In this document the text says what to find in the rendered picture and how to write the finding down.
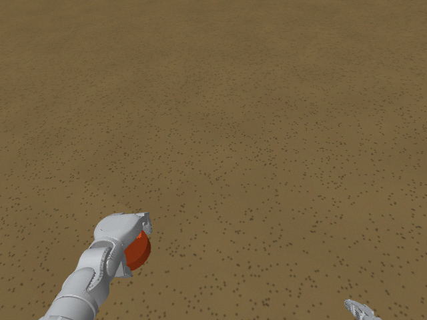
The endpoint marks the left robot hand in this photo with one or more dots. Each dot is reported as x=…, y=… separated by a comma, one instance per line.
x=124, y=228

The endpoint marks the right robot hand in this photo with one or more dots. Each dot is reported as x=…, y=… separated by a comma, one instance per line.
x=361, y=312

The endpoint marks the left robot arm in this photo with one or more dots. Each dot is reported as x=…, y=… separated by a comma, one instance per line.
x=87, y=288

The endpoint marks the tin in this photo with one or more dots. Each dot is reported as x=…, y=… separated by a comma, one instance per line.
x=138, y=251

